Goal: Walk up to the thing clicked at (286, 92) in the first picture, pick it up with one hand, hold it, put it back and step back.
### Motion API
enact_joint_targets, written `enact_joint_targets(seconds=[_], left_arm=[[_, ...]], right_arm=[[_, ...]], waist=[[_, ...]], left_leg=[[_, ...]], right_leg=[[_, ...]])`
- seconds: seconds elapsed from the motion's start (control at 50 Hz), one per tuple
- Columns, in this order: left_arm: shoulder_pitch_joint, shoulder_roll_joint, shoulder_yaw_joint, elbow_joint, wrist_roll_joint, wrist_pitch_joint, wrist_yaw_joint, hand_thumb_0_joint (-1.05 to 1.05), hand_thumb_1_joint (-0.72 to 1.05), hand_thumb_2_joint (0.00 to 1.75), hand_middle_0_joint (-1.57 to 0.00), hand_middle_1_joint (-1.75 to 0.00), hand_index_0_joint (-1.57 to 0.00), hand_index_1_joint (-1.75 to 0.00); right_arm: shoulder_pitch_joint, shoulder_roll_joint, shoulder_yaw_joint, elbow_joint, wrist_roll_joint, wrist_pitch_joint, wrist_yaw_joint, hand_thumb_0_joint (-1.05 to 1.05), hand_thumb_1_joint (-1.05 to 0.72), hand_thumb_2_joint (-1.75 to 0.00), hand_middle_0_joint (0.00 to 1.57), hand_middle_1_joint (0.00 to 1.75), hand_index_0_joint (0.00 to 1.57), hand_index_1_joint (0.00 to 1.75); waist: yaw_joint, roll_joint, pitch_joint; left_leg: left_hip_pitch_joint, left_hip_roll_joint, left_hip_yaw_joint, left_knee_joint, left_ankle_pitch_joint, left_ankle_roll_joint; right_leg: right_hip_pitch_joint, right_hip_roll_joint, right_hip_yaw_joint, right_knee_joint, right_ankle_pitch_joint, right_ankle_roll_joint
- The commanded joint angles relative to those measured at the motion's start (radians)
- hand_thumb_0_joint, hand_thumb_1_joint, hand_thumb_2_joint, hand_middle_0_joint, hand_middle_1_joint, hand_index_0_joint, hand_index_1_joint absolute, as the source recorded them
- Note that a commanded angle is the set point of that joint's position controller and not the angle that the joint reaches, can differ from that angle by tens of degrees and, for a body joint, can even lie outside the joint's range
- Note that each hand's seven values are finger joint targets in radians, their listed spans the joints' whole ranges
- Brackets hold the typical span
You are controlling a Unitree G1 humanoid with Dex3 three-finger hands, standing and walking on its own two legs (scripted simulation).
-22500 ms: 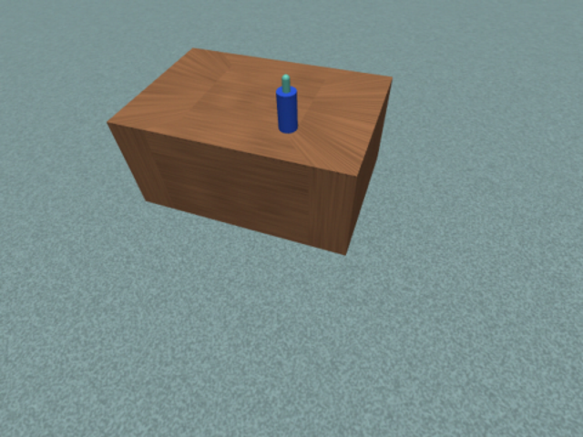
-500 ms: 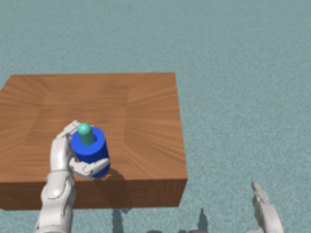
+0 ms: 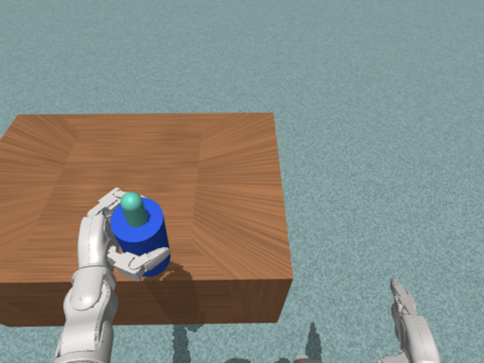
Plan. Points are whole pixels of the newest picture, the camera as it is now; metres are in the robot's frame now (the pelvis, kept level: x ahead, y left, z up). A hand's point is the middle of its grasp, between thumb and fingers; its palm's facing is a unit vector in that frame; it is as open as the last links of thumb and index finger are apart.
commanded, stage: hold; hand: left
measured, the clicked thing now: (141, 232) +0.32 +0.17 +0.06
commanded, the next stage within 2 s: crouch in 0.68 s
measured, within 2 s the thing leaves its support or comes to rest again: neither
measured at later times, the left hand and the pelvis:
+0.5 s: hand (137, 235) +0.32 +0.18 +0.05, palm faces +0.12 -0.99 -0.02, open 10.4 cm; pelvis +0.00 +0.00 +0.00, yaw +0 degrees
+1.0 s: hand (143, 228) +0.34 +0.17 +0.04, palm faces +0.11 -0.99 -0.02, open 10.3 cm; pelvis +0.00 -0.01 +0.00, yaw +0 degrees
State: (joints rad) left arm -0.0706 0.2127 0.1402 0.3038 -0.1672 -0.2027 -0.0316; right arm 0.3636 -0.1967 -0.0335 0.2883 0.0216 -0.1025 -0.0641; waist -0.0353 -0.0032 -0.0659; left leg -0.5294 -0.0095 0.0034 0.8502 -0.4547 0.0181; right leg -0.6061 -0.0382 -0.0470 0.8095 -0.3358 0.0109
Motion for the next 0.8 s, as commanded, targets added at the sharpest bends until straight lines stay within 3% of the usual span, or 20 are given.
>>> enact_joint_targets(seconds=[0.0, 0.02, 0.04, 0.06, 0.1, 0.12, 0.16, 0.34, 0.36, 0.46, 0.48, 0.5, 0.54, 0.58, 0.62, 0.64, 0.66, 0.72, 0.74, 0.78], left_arm=[[-0.429, 0.134, 0.054, -0.369, -0.044, -0.128, -0.007, 0.0, 0.07, 1.28, -1.28, -1.47, -1.31, -1.47], [-0.45, 0.128, 0.054, -0.383, -0.048, -0.131, -0.007, 0.0, 0.07, 1.28, -1.27, -1.46, -1.29, -1.46], [-0.43, 0.14, 0.074, -0.371, -0.049, -0.127, -0.003, 0.0, 0.08, 1.29, -1.28, -1.47, -1.3, -1.47], [-0.433, 0.136, 0.065, -0.359, -0.048, -0.124, 0.0, 0.0, 0.06, 1.28, -1.27, -1.46, -1.3, -1.46], [-0.43, 0.13, 0.053, -0.37, -0.043, -0.127, 0.001, 0.0, 0.06, 1.27, -1.27, -1.46, -1.3, -1.46], [-0.412, 0.116, 0.041, -0.353, -0.041, -0.124, -0.001, 0.0, 0.07, 1.28, -1.27, -1.46, -1.3, -1.47], [-0.424, 0.167, 0.088, -0.365, -0.038, -0.126, 0.007, 0.0, 0.06, 1.26, -1.27, -1.45, -1.3, -1.45], [-0.434, 0.17, 0.103, -0.377, -0.044, -0.148, 0.005, 0.0, 0.08, 1.28, -1.28, -1.47, -1.3, -1.47], [-0.419, 0.155, 0.096, -0.356, -0.048, -0.148, 0.0, 0.0, 0.07, 1.28, -1.27, -1.47, -1.3, -1.47], [-0.412, 0.131, 0.051, -0.402, -0.045, -0.154, -0.01, 0.0, 0.08, 1.28, -1.27, -1.46, -1.29, -1.46], [-0.411, 0.122, 0.044, -0.4, -0.046, -0.155, -0.012, 0.0, 0.05, 1.27, -1.25, -1.44, -1.27, -1.45], [-0.423, 0.128, 0.044, -0.422, -0.045, -0.155, -0.009, 0.0, 0.07, 1.25, -1.25, -1.43, -1.27, -1.44], [-0.43, 0.168, 0.074, -0.422, -0.042, -0.152, -0.002, 0.0, 0.05, 1.25, -1.25, -1.44, -1.28, -1.44], [-0.462, 0.153, 0.064, -0.455, -0.044, -0.157, -0.002, 0.0, 0.03, 1.25, -1.25, -1.44, -1.27, -1.44], [-0.417, 0.164, 0.097, -0.426, -0.053, -0.144, 0.006, 0.0, 0.04, 1.25, -1.25, -1.44, -1.27, -1.44], [-0.411, 0.168, 0.098, -0.431, -0.052, -0.143, 0.006, 0.0, 0.02, 1.26, -1.24, -1.44, -1.26, -1.44], [-0.434, 0.148, 0.072, -0.447, -0.05, -0.144, 0.003, 0.0, 0.04, 1.25, -1.23, -1.43, -1.25, -1.44], [-0.398, 0.167, 0.102, -0.385, -0.05, -0.131, 0.006, 0.0, 0.02, 1.25, -1.23, -1.43, -1.26, -1.43], [-0.402, 0.161, 0.093, -0.395, -0.049, -0.132, 0.002, 0.0, 0.03, 1.25, -1.22, -1.43, -1.25, -1.43], [-0.395, 0.159, 0.095, -0.375, -0.052, -0.129, -0.003, 0.0, 0.04, 1.2, -1.23, -1.35, -1.25, -1.36]], right_arm=[[0.004, -0.127, -0.064, -0.143, 0.006, -0.06, -0.014, 0.0, 0.54, -0.05, 0.05, 0.05, 0.05, 0.05], [-0.014, -0.109, -0.041, -0.164, 0.006, -0.061, -0.01, 0.0, 0.54, -0.06, 0.05, 0.05, 0.05, 0.05], [-0.018, -0.118, -0.061, -0.132, 0.006, -0.061, -0.011, 0.0, 0.54, -0.05, 0.05, 0.05, 0.05, 0.05], [-0.032, -0.15, -0.084, -0.156, 0.006, -0.066, -0.013, 0.0, 0.54, -0.05, 0.05, 0.05, 0.05, 0.05], [-0.014, -0.112, -0.047, -0.138, 0.005, -0.06, -0.004, 0.0, 0.54, -0.06, 0.05, 0.05, 0.05, 0.05], [-0.023, -0.13, -0.062, -0.152, 0.004, -0.058, -0.005, 0.0, 0.53, -0.06, 0.05, 0.05, 0.05, 0.05], [-0.032, -0.142, -0.076, -0.13, 0.003, -0.056, -0.004, 0.0, 0.54, -0.05, 0.05, 0.05, 0.05, 0.05], [-0.029, -0.132, -0.072, -0.159, 0.005, -0.053, -0.008, 0.0, 0.53, -0.06, 0.05, 0.05, 0.05, 0.05], [-0.029, -0.133, -0.072, -0.134, 0.005, -0.054, -0.007, 0.0, 0.54, -0.05, 0.05, 0.05, 0.05, 0.05], [-0.039, -0.105, -0.039, -0.135, 0.004, -0.062, -0.006, 0.0, 0.53, -0.06, 0.05, 0.05, 0.05, 0.05], [-0.048, -0.132, -0.07, -0.137, 0.001, -0.069, -0.008, 0.0, 0.53, -0.06, 0.05, 0.05, 0.05, 0.05], [-0.034, -0.12, -0.05, -0.132, 0.002, -0.069, -0.007, 0.0, 0.53, -0.06, 0.05, 0.05, 0.05, 0.05], [-0.025, -0.155, -0.084, -0.12, 0.001, -0.07, -0.012, 0.0, 0.53, -0.06, 0.05, 0.05, 0.05, 0.05], [-0.041, -0.115, -0.044, -0.157, 0.003, -0.073, -0.01, 0.0, 0.53, -0.06, 0.05, 0.05, 0.05, 0.05], [-0.015, -0.142, -0.081, -0.125, 0.005, -0.068, -0.018, 0.0, 0.53, -0.06, 0.05, 0.05, 0.05, 0.05], [0.001, -0.138, -0.075, -0.109, 0.005, -0.067, -0.017, 0.0, 0.53, -0.06, 0.05, 0.05, 0.05, 0.05], [-0.025, -0.099, -0.032, -0.139, 0.007, -0.067, -0.012, 0.0, 0.53, -0.06, 0.05, 0.05, 0.05, 0.05], [-0.008, -0.15, -0.086, -0.147, 0.007, -0.066, -0.016, 0.0, 0.54, -0.05, 0.05, 0.05, 0.05, 0.05], [-0.003, -0.118, -0.052, -0.118, 0.008, -0.062, -0.01, 0.0, 0.54, -0.05, 0.05, 0.05, 0.05, 0.05], [-0.01, -0.135, -0.073, -0.119, 0.008, -0.06, -0.011, 0.0, 0.56, -0.05, 0.05, 0.05, 0.05, 0.05]], waist=[[-0.015, 0.075, -0.336], [-0.009, 0.066, -0.333], [0.007, 0.067, -0.329], [-0.004, 0.06, -0.331], [0.006, 0.102, -0.36], [-0.003, 0.07, -0.358], [0.018, 0.087, -0.351], [-0.001, 0.056, -0.345], [0.008, 0.057, -0.292], [0.002, 0.086, -0.349], [-0.009, 0.073, -0.343], [-0.003, 0.101, -0.355], [-0.006, 0.106, -0.372], [-0.008, 0.076, -0.382], [-0.008, 0.051, -0.355], [-0.006, 0.06, -0.349], [0.0, 0.076, -0.349], [-0.009, 0.044, -0.342], [0.01, 0.076, -0.319], [0.005, 0.078, -0.335]], left_leg=[[0.108, -0.001, -0.024, -0.146, 0.339, -0.028], [0.105, -0.002, -0.024, -0.146, 0.329, -0.026], [0.092, -0.001, -0.027, -0.152, 0.329, -0.029], [0.11, 0.008, -0.036, -0.162, 0.347, -0.036], [0.128, 0.007, -0.035, -0.15, 0.397, -0.041], [0.124, 0.009, -0.035, -0.148, 0.407, -0.04], [0.108, 0.01, -0.038, -0.152, 0.412, -0.043], [0.097, 0.001, -0.029, -0.163, 0.297, -0.028], [0.078, 0.002, -0.032, -0.173, 0.278, -0.031], [0.109, -0.002, -0.024, -0.153, 0.322, -0.027], [0.106, 0.002, -0.027, -0.153, 0.327, -0.031], [0.113, 0.002, -0.027, -0.153, 0.328, -0.032], [0.128, 0.004, -0.031, -0.147, 0.356, -0.036], [0.126, 0.001, -0.03, -0.143, 0.343, -0.029], [0.109, -0.002, -0.028, -0.15, 0.313, -0.024], [0.112, -0.001, -0.028, -0.154, 0.319, -0.026], [0.112, -0.004, -0.026, -0.153, 0.328, -0.026], [0.117, 0.005, -0.032, -0.153, 0.372, -0.033], [0.106, 0.004, -0.033, -0.161, 0.358, -0.036], [0.12, 0.004, -0.031, -0.156, 0.378, -0.037]], right_leg=[[0.217, 0.015, 0.014, -0.078, 0.274, -0.028], [0.227, 0.016, 0.012, -0.083, 0.263, -0.027], [0.226, 0.016, 0.008, -0.08, 0.256, -0.029], [0.215, 0.021, 0.002, -0.074, 0.259, -0.03], [0.219, 0.019, 0.003, -0.066, 0.288, -0.034], [0.223, 0.021, 0.002, -0.063, 0.299, -0.034], [0.229, 0.019, 0.003, -0.062, 0.295, -0.036], [0.24, 0.016, 0.014, -0.088, 0.23, -0.028], [0.216, 0.019, 0.01, -0.088, 0.208, -0.028], [0.223, 0.015, 0.013, -0.084, 0.251, -0.029], [0.212, 0.018, 0.01, -0.078, 0.25, -0.03], [0.217, 0.015, 0.013, -0.078, 0.253, -0.031], [0.215, 0.016, 0.011, -0.073, 0.269, -0.033], [0.237, 0.015, 0.012, -0.08, 0.268, -0.029], [0.239, 0.015, 0.012, -0.087, 0.253, -0.026], [0.235, 0.016, 0.01, -0.085, 0.255, -0.029], [0.244, 0.014, 0.011, -0.085, 0.261, -0.029], [0.238, 0.018, 0.005, -0.077, 0.285, -0.03], [0.227, 0.017, 0.006, -0.078, 0.268, -0.031], [0.228, 0.017, 0.007, -0.076, 0.281, -0.032]])
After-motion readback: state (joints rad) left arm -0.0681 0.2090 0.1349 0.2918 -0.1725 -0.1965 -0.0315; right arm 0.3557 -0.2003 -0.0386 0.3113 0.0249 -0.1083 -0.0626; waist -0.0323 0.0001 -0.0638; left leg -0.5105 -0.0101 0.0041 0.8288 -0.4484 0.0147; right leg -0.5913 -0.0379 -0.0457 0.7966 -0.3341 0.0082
